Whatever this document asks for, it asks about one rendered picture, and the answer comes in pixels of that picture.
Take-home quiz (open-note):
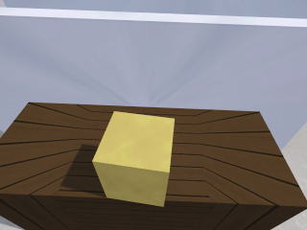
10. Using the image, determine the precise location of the carton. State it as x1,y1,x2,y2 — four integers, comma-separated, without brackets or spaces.
92,111,175,207

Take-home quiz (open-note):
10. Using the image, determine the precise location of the pedestal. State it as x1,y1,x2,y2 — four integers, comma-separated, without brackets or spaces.
0,102,307,230

